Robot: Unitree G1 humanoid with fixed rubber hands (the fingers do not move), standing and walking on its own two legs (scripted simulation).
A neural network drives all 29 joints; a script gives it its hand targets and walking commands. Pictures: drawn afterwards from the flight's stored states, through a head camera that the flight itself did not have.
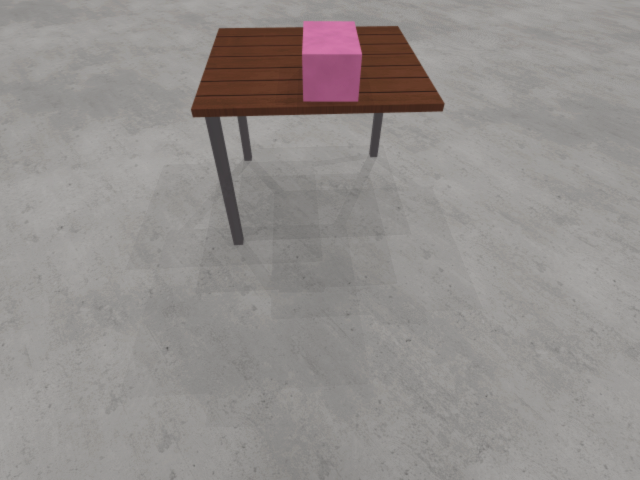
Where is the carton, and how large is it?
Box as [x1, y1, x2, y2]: [302, 21, 361, 101]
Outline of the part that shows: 304,21 302,44 303,101 357,101 361,52 354,22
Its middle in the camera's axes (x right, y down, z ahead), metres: +0.03 -0.62 +1.29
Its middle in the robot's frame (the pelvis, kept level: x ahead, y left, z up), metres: +1.39 -0.02 -0.04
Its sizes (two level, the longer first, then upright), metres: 0.300 0.179 0.147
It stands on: a table, 0.66 m high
